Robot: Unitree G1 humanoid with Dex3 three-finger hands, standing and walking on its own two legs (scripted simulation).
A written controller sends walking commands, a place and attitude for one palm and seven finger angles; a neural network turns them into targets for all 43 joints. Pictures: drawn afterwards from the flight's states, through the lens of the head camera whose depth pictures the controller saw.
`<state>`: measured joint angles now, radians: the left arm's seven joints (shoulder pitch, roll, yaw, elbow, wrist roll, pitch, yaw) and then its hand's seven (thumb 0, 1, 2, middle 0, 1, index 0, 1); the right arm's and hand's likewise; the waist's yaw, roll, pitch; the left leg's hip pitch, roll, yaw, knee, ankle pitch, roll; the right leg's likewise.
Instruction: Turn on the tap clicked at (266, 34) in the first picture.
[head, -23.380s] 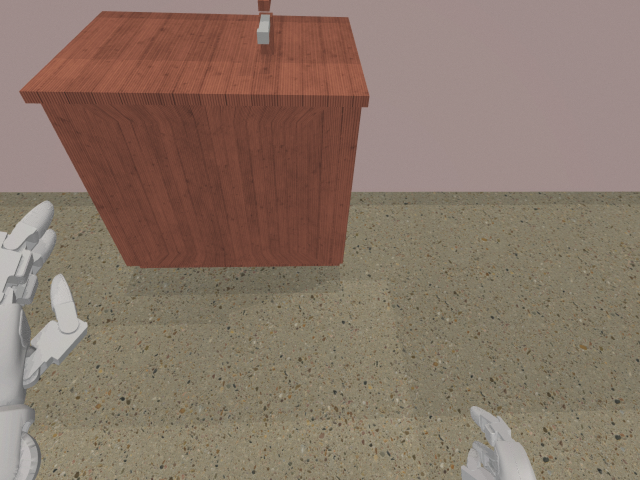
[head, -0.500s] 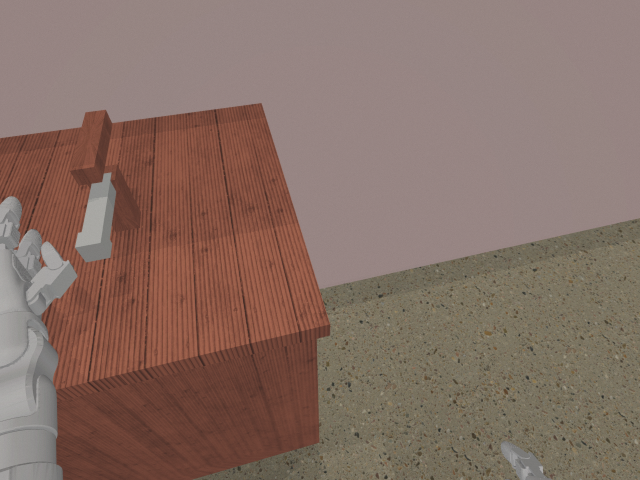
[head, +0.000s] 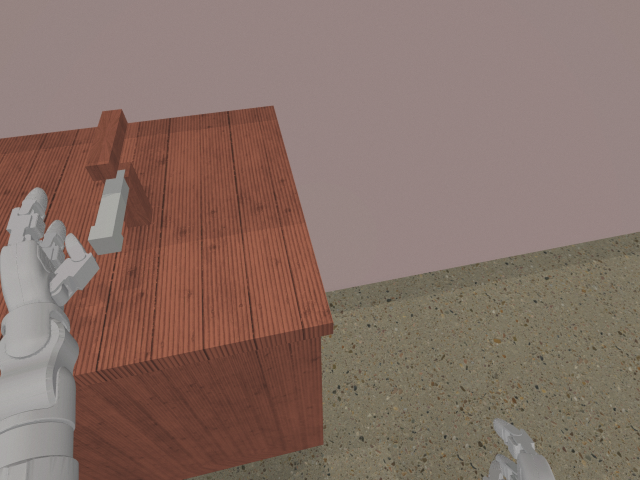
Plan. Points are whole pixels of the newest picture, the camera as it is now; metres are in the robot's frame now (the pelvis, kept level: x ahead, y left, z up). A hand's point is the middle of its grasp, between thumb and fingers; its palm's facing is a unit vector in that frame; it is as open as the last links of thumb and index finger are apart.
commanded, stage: push the lever round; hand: left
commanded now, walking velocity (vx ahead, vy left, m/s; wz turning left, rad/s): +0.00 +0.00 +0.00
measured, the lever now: (106, 239) +0.36 +0.30 +0.12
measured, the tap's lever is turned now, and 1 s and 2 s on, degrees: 0 23 43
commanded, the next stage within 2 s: none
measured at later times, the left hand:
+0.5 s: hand (106, 259) +0.33 +0.29 +0.12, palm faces +0.51 -0.85 -0.08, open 7.8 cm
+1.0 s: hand (146, 247) +0.35 +0.25 +0.12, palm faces +0.59 -0.80 -0.05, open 7.7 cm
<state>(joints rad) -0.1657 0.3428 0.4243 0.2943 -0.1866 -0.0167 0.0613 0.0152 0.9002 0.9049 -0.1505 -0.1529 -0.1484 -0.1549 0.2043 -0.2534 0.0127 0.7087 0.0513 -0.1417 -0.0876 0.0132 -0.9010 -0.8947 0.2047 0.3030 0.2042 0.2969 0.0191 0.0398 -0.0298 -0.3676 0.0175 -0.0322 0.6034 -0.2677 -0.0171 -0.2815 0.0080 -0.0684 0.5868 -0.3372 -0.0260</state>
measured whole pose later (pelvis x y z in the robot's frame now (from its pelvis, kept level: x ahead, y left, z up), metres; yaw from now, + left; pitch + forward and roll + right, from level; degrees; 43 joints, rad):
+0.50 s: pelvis +0.00 +0.00 +0.00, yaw +0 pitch +2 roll +0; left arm -0.18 0.32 0.40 0.31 -0.18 -0.02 0.12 0.00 0.91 0.91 -0.15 -0.15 -0.15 -0.16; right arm 0.22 -0.26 0.01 0.72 0.05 -0.12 -0.09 0.01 -0.90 -0.89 0.20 0.30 0.20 0.30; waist 0.01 0.04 -0.03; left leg -0.37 0.03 -0.03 0.60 -0.26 -0.02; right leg -0.29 0.02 -0.07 0.59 -0.33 -0.03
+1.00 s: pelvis +0.00 +0.00 +0.00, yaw +0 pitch +2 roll +0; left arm -0.24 0.18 0.28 0.26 -0.09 0.04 0.38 0.01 0.91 0.91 -0.15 -0.15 -0.15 -0.16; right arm 0.17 -0.23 0.01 0.72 0.02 -0.06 -0.06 0.01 -0.90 -0.89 0.20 0.30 0.20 0.30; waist 0.01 0.04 -0.04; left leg -0.37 0.02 -0.03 0.61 -0.27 -0.02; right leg -0.29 0.01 -0.06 0.60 -0.35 -0.03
